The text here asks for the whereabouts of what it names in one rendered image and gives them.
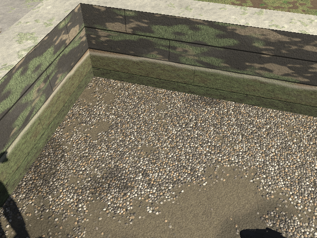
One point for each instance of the right robot hand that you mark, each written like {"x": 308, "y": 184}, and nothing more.
{"x": 260, "y": 233}

